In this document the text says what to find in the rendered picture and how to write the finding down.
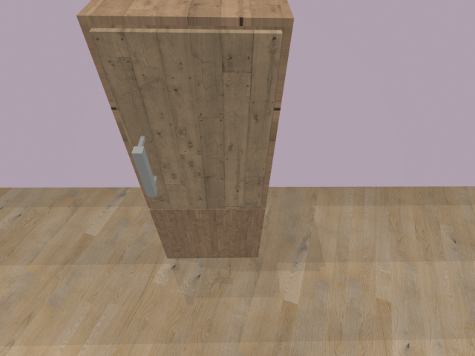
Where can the cupboard door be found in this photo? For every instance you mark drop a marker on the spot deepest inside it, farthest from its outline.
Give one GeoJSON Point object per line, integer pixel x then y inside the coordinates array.
{"type": "Point", "coordinates": [203, 99]}

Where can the handle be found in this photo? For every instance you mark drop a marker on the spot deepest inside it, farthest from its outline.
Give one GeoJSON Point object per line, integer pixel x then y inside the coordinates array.
{"type": "Point", "coordinates": [144, 169]}

